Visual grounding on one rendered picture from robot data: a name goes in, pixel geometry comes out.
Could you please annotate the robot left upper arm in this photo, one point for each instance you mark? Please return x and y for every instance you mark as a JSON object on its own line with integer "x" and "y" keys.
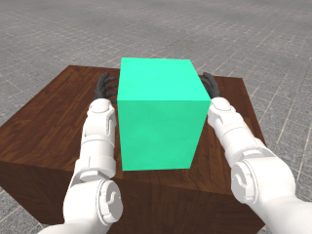
{"x": 89, "y": 208}

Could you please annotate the left robot forearm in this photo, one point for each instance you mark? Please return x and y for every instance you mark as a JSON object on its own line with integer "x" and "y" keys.
{"x": 96, "y": 159}

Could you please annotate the left robot hand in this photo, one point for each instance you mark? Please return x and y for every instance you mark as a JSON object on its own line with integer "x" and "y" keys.
{"x": 101, "y": 89}

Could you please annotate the robot right upper arm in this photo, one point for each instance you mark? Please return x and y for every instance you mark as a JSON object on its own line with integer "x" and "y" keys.
{"x": 266, "y": 184}

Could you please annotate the carton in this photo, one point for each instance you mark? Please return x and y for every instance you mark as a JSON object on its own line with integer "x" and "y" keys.
{"x": 162, "y": 108}

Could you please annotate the right robot hand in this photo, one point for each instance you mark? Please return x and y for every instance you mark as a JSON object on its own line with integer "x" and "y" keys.
{"x": 212, "y": 85}

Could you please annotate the pedestal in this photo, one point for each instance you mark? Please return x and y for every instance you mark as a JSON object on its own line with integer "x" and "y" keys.
{"x": 40, "y": 144}

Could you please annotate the right robot forearm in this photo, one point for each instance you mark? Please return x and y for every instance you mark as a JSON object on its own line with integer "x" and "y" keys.
{"x": 234, "y": 135}

